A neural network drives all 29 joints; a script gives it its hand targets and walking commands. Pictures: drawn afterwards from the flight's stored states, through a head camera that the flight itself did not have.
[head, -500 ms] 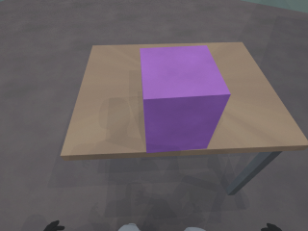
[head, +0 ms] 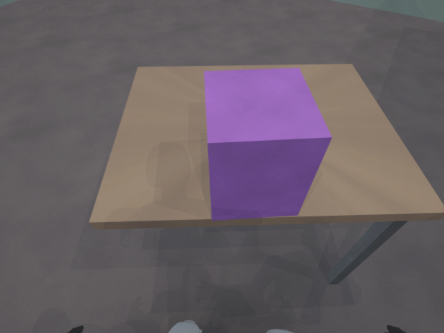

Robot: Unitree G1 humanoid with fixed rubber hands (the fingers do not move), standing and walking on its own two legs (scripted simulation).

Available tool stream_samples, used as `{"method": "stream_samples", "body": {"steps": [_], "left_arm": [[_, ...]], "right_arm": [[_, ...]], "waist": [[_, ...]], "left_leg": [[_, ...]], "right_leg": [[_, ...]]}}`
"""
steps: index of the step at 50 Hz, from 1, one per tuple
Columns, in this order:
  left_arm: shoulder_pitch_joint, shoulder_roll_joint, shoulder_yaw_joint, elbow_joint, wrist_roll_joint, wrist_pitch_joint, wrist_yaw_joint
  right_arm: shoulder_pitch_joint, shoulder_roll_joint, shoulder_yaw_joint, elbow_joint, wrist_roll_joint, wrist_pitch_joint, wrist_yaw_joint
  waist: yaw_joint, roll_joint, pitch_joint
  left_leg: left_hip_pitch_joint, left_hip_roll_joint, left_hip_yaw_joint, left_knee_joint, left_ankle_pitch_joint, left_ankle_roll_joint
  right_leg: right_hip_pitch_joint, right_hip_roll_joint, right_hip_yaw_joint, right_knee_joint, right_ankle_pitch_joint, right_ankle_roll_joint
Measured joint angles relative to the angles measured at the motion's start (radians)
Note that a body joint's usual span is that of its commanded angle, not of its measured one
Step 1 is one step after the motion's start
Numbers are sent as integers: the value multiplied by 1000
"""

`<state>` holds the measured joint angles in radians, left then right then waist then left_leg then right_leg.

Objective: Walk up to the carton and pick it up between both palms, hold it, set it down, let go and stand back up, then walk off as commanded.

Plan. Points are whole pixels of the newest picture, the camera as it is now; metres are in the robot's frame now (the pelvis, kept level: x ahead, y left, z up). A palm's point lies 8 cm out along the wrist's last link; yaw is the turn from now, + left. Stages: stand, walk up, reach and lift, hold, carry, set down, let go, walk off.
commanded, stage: walk up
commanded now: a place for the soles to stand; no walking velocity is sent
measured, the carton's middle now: (253, 147) +0.48 -0.06 +0.04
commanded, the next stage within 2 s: none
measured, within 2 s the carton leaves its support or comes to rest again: neither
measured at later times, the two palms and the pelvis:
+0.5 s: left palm out of the picture +0.12 +0.30 -0.10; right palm out of the picture +0.07 -0.33 -0.07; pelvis +0.01 -0.01 +0.00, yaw +0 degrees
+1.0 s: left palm out of the picture +0.08 +0.24 -0.08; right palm out of the picture +0.12 -0.40 -0.10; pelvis +0.05 -0.08 +0.00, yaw +5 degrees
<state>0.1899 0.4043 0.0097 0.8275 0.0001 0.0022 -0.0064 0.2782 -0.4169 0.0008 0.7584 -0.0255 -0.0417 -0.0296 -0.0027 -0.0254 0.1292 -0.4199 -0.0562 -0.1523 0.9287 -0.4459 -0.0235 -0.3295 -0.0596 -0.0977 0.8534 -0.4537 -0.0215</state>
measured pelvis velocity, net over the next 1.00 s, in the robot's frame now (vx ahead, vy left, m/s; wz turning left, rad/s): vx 0.05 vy -0.08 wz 0.09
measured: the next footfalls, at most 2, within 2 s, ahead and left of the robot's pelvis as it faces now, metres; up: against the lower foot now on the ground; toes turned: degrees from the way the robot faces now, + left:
right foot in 0.64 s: +0.14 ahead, -0.16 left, +0.00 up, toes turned -1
left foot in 1.12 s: +0.14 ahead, +0.09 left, +0.00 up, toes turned -2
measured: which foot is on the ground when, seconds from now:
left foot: down 0.00-0.64, up 0.66-1.00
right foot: down 0.00-0.36, up 0.38-0.62, down 0.64-1.00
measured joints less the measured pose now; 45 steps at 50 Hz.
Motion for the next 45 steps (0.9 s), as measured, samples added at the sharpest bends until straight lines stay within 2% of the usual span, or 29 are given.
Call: {"method": "stream_samples", "body": {"steps": [2,4,8,11,16,18,23,27,30,32,33,35,37,45], "left_arm": [[1,0,0,2,0,0,0],[-5,0,0,3,0,4,0],[-24,0,0,5,0,19,0],[-25,0,0,6,0,14,0],[-9,0,0,9,0,5,0],[-8,2,0,7,0,6,-3],[-22,29,0,-4,0,33,-20],[-32,52,2,-10,0,34,-27],[-35,54,3,-10,0,33,-32],[-27,54,3,-11,0,22,-33],[-22,52,3,-10,0,15,-33],[-15,33,3,-9,0,15,-33],[-2,19,3,-9,0,15,-33],[69,12,3,-3,0,15,-33]], "right_arm": [[1,-5,0,0,0,-11,0],[0,-2,0,1,0,-24,0],[0,10,0,2,0,-31,0],[0,9,0,3,0,-13,0],[0,-1,0,3,0,2,0],[5,-3,0,4,0,-17,0],[46,14,0,5,0,-53,-4],[61,4,0,5,0,-52,-16],[61,-14,0,5,0,-49,-18],[61,-33,0,6,0,-40,-23],[60,-39,0,7,0,-31,-29],[61,-41,0,19,0,-8,-36],[61,-41,0,31,0,3,-36],[62,-41,0,41,0,19,-36]], "waist": [[-1,9,-1],[0,9,3],[0,-1,1],[0,-3,1],[0,9,1],[-1,12,-2],[-1,-35,-13],[0,-78,-15],[0,-89,-16],[5,-82,-14],[6,-73,-9],[6,-37,1],[6,-4,2],[5,47,-4]], "left_leg": [[28,2,-1,-91,22,1],[27,0,0,-110,91,-3],[22,0,-1,-111,89,-4],[22,0,-1,-112,93,-1],[8,0,-2,-8,2,2],[40,0,-2,-107,25,5],[39,-3,-1,-123,68,7],[48,12,-1,-144,71,7],[46,27,-5,-122,46,7],[32,34,-12,-60,12,12],[8,35,-11,14,-10,14],[-45,34,-11,162,-15,14],[-80,34,-12,228,-16,14],[-77,35,-13,117,-12,14]], "right_leg": [[-2,-1,-2,2,-1,0],[-6,-3,0,9,-2,0],[-9,1,3,15,-61,0],[-6,2,3,-6,24,0],[5,0,-1,-7,3,0],[-1,-4,-2,3,-2,0],[-129,18,38,242,-75,0],[-227,13,49,255,-76,0],[-234,10,50,178,-69,0],[-191,12,48,72,10,0],[-195,15,36,84,81,-6],[-177,26,-2,98,87,-24],[-145,37,-35,66,81,-44],[-45,41,-86,-66,111,-54]]}}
